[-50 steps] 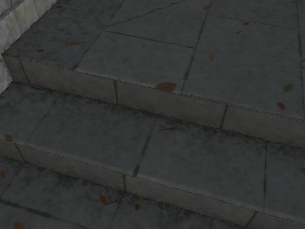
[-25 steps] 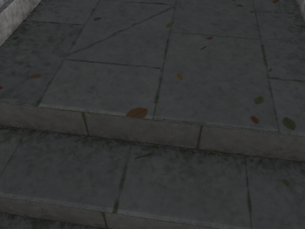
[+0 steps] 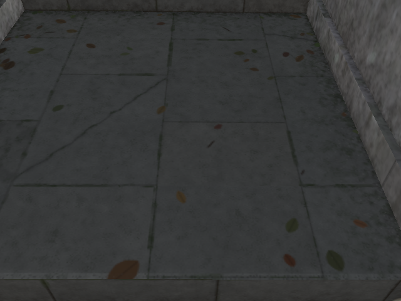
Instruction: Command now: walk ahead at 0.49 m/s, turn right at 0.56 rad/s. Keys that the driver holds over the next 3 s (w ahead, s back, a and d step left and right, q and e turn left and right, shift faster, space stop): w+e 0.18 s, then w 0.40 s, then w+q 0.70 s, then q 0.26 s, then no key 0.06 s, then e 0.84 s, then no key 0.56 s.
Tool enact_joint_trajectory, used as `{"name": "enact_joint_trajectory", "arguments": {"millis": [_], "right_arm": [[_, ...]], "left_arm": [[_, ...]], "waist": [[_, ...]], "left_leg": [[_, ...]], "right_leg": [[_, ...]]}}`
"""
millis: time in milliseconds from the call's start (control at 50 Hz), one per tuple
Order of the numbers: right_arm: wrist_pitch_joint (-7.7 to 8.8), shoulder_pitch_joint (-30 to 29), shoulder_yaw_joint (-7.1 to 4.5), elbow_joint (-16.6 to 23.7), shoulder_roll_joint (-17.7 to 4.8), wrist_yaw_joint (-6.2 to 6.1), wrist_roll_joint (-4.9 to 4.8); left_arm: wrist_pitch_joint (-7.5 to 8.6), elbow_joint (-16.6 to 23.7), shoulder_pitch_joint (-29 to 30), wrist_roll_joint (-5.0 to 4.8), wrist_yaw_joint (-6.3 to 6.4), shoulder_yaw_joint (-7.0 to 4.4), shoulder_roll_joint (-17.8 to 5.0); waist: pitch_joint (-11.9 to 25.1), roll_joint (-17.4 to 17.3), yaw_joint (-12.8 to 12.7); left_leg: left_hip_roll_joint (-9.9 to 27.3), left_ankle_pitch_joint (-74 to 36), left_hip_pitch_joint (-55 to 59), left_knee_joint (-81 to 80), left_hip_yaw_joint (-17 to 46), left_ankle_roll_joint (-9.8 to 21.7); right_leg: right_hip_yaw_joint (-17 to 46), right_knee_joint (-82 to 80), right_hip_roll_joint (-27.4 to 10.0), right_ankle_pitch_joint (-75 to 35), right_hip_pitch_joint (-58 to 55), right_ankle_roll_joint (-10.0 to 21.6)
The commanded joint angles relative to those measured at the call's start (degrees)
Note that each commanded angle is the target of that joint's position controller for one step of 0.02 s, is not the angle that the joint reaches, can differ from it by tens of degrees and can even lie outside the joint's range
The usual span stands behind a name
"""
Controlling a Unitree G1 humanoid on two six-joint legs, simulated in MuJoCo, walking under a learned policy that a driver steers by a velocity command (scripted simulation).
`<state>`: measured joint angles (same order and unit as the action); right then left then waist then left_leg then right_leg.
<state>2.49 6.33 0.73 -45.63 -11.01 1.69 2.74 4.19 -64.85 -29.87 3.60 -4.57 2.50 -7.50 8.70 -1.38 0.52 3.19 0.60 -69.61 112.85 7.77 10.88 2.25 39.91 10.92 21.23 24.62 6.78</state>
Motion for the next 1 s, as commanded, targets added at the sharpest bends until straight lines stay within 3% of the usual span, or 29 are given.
{"name": "enact_joint_trajectory", "arguments": {"millis": [20, 80, 120, 140, 180, 220, 240, 260, 280, 300, 340, 360, 400, 460, 480, 560, 600, 640, 680, 700, 740, 760, 780, 800, 840, 900, 940, 960, 1000], "right_arm": [[0.44, -4.9, 1.26, 4.2, 0.3, -1.21, -0.68], [0.28, -19.1, 2.23, 9.1, 0.0, -1.1, 0.69], [-0.98, -30.0, 3.14, 13.7, 2.6, -0.93, 0.82], [-1.3, -25.3, 3.6, 13.6, 5.0, -0.03, 0.48], [-2.08, -22.9, 1.9, 12.8, -0.1, 1.81, -0.09], [-2.28, -7.7, -0.57, 8.8, -5.6, 0.72, 0.01], [-1.86, 7.2, -1.06, 2.9, -6.5, 0.37, -0.55], [-1.92, 21.2, -1.61, -2.0, -8.3, -0.27, -0.6], [-1.64, 24.3, -1.67, -4.0, -8.9, -0.89, 1.42], [0.12, 18.6, -2.39, -5.7, -9.0, -1.29, 1.36], [0.79, 10.2, 0.11, -8.7, 3.8, -0.92, 0.15], [0.94, 8.0, 1.49, -11.3, 8.4, -0.6, -0.29], [1.61, 9.0, 1.32, -14.9, 10.0, -0.77, 0.75], [2.32, 5.8, 0.49, -14.1, 6.6, 0.02, 4.24], [2.11, 9.8, 0.5, -15.2, 5.9, -0.03, 5.47], [2.47, 21.0, 1.18, -18.8, 2.9, -0.09, 6.19], [2.63, 23.9, 2.18, -18.0, 3.8, 1.28, 4.28], [3.24, 25.8, 2.58, -18.0, 2.6, 3.33, 0.79], [4.98, 25.2, 0.89, -17.2, -5.0, 3.88, -0.76], [5.38, 27.3, 0.33, -17.6, -5.8, 3.74, -1.32], [6.04, 26.7, -1.94, -16.3, -7.9, 3.49, -0.38], [6.8, 31.1, -1.31, -16.7, -3.4, 3.53, -0.21], [5.75, 29.0, -0.74, -16.0, 0.8, 3.8, -0.24], [4.24, 24.9, -0.96, -16.8, 4.0, 4.75, -0.84], [4.6, 18.7, -2.85, -16.6, 3.8, 2.99, -0.85], [3.6, 9.6, -2.48, -12.5, 4.9, 1.07, -0.48], [2.3, 8.3, -2.56, -12.6, 5.4, 1.04, -0.12], [2.7, 6.4, -2.95, -12.4, 4.9, 1.33, -1.26], [2.89, 2.2, -3.13, -11.2, 3.2, 1.99, -0.37]], "left_arm": [[2.75, 1.0, 0.1, 2.31, 0.57, 0.75, -0.5], [2.46, -1.8, -10.0, 2.61, -0.58, 0.69, -1.9], [2.03, 1.9, -5.0, 0.15, -1.76, 0.68, -2.1], [2.4, 5.4, 1.8, -0.64, -1.95, 0.89, -3.0], [4.16, 6.9, 1.0, -2.65, -1.55, -1.14, -10.3], [4.29, 6.9, 3.1, -2.83, -1.88, -4.3, -15.6], [4.46, 4.5, -4.7, -0.37, -2.53, -3.63, -8.7], [3.75, 4.4, -5.9, 1.49, -3.68, -2.48, -4.4], [2.39, 2.5, 1.5, -1.15, -4.59, -4.11, -6.7], [2.26, 4.3, 5.6, -2.26, -3.4, -4.53, -5.8], [1.67, 9.1, 14.2, -0.75, -0.4, -3.91, -5.2], [0.62, 11.6, 16.7, -0.52, 0.13, -2.93, -2.6], [-1.41, 14.7, 19.1, -0.2, 0.26, -1.11, 1.8], [-2.23, 16.6, 23.1, -1.84, -1.07, -0.27, 0.1], [-2.15, 17.8, 25.9, -2.41, -1.6, 0.32, 0.7], [-1.51, 23.4, 38.1, -2.08, -0.13, 1.73, -1.7], [-3.47, 26.5, 46.2, -0.67, 0.05, 1.69, -2.2], [-5.19, 29.3, 53.0, -1.37, -0.79, 2.65, 0.3], [-4.59, 27.1, 48.5, -1.84, -0.93, 1.33, -3.5], [-4.1, 26.5, 47.8, -1.44, -0.71, 0.6, -3.5], [-2.05, 23.0, 33.5, -0.23, -0.15, -0.39, -4.7], [-1.68, 19.7, 23.6, -1.44, 0.06, -1.02, -7.3], [-2.72, 16.0, 10.3, 0.9, 1.46, -2.25, -9.7], [-2.17, 11.0, 1.6, 1.22, 1.89, -4.02, -13.0], [1.3, 9.3, 11.9, -1.08, 3.76, -4.39, -11.3], [1.58, 8.4, 21.1, -1.15, 3.57, -0.89, 4.2], [2.67, 7.9, 21.1, -0.88, 3.71, -0.88, 4.5], [3.0, 9.2, 20.7, -0.2, 3.74, -1.55, 1.8], [3.98, 11.3, 22.7, 0.0, 4.83, -1.13, 2.1]], "waist": [[-6.7, 6.4, 1.1], [-4.3, 3.2, -4.8], [-7.2, 5.3, -5.6], [-7.4, 9.7, -0.7], [-3.3, 10.7, 2.4], [1.3, 11.6, 7.2], [17.7, 0.4, 5.6], [23.6, -16.0, 10.2], [8.9, -17.4, 12.8], [-3.2, -6.9, 9.3], [1.0, 3.9, 3.9], [0.5, 4.8, 0.8], [-1.4, 3.6, -2.5], [-6.7, 2.5, -4.0], [-6.6, -2.6, -3.2], [-7.7, 2.7, -0.3], [-6.7, -1.0, 1.7], [-7.5, -7.1, 2.0], [-7.5, -7.4, -0.6], [-5.6, -8.0, -0.7], [6.9, -8.5, -4.2], [17.7, 1.5, -5.2], [21.5, 10.7, -11.0], [16.3, 14.9, -12.3], [0.1, 10.8, -5.6], [0.7, -0.2, 2.2], [-1.3, -0.1, 5.5], [-1.5, 0.7, 5.0], [-2.1, 5.0, 4.5]], "left_leg": [[0.0, 13.9, -6.7, 10.0, -6.9, -0.2], [0.9, 14.9, -10.6, -10.1, -8.2, -1.0], [1.2, 21.6, 6.5, -27.6, -13.8, -3.3], [-0.9, 18.2, 24.9, -27.5, -17.9, -4.2], [-7.4, 17.6, 37.2, -38.2, -21.3, -7.9], [-8.4, 16.2, 42.9, -58.5, -15.3, -5.5], [-1.0, -1.4, 69.8, -58.9, 2.4, 3.1], [11.8, 13.6, 87.8, -78.4, 33.9, 14.7], [14.4, 38.9, 71.0, -89.7, 46.3, 12.4], [14.3, 44.5, 61.4, -89.0, 39.2, 9.1], [15.7, 18.7, 58.2, -88.3, 27.1, 9.2], [14.6, 11.4, 55.7, -88.5, 20.6, 6.7], [9.6, 4.5, 57.1, -89.6, 6.6, 2.2], [5.0, 13.9, 44.6, -96.9, -6.8, 0.7], [5.2, 13.0, 43.3, -99.0, -6.1, 1.8], [9.0, 10.6, 59.2, -101.6, -4.4, 1.9], [7.6, 5.1, 52.4, -106.9, -7.7, 2.5], [8.9, -3.3, 39.5, -112.4, -9.3, 3.5], [11.3, -32.6, 58.0, -105.7, -9.4, 4.1], [12.8, -44.0, 67.8, -102.7, -8.6, 3.5], [10.8, -68.5, 64.4, -87.3, -10.8, -2.5], [6.3, -50.3, 45.6, -74.8, -6.5, -3.2], [0.1, -15.0, 34.3, -62.0, -2.3, -3.4], [-3.5, 6.0, 26.1, -32.5, 3.9, -4.9], [-1.2, -1.0, 18.1, -9.9, 7.7, -4.9], [1.9, -2.2, 13.4, -4.4, 4.4, -2.0], [3.5, -2.7, 13.3, -13.2, 1.6, -1.4], [4.8, -0.6, 15.4, -16.1, -1.0, -2.3], [6.2, 0.8, 18.6, -22.7, -3.5, -3.7]], "right_leg": [[18.4, -18.8, -12.5, -5.5, 5.5, 6.6], [22.3, -18.8, -14.1, -8.3, -6.1, 6.1], [24.5, -30.8, -17.3, -11.3, 5.2, 9.4], [20.6, -32.1, -17.3, -27.2, 16.0, 10.2], [19.4, -26.6, -19.1, -77.6, 6.6, 10.9], [15.5, -11.3, -19.5, -99.7, -13.1, 5.8], [14.6, 8.5, -14.9, -90.4, 0.1, 3.1], [14.9, 28.3, -5.9, -35.8, 22.4, -0.1], [16.7, 59.3, -3.9, -19.9, 31.3, 0.5], [14.5, 68.2, -6.2, -22.0, 39.3, 1.6], [12.5, 78.3, -7.4, -18.7, 41.4, 6.0], [12.8, 78.1, -8.5, -18.4, 42.6, 7.6], [9.8, 78.9, -9.7, -12.9, 49.7, 8.7], [2.5, 68.7, -12.4, -13.4, 47.1, 9.0], [-1.0, 78.7, -12.4, -11.7, 48.0, 9.4], [-0.2, 66.7, -16.1, -14.0, 62.2, 9.4], [-7.9, 50.9, -18.4, -20.0, 47.7, 7.1], [-10.4, 44.9, -16.2, -7.6, 24.4, 3.3], [-11.6, 34.8, -12.0, 1.9, 26.7, 1.9], [-12.8, 27.5, -10.0, 5.6, 26.0, 2.1], [-6.0, 30.3, -12.2, -22.1, 0.5, 7.1], [8.2, 22.3, -17.3, -19.2, -22.4, 10.0], [26.8, 5.0, -24.8, -10.1, -32.9, 12.2], [44.9, -9.7, -31.2, 6.1, -25.7, 14.5], [34.7, -11.4, -29.1, 16.5, -4.1, 8.8], [19.2, -10.1, -30.1, -4.9, -0.6, 5.9], [7.4, -11.9, -27.1, -14.2, 2.1, 3.0], [1.0, -14.4, -26.3, -18.9, 2.4, 2.8], [-4.5, -20.9, -25.3, -20.4, 1.7, 4.5]]}}
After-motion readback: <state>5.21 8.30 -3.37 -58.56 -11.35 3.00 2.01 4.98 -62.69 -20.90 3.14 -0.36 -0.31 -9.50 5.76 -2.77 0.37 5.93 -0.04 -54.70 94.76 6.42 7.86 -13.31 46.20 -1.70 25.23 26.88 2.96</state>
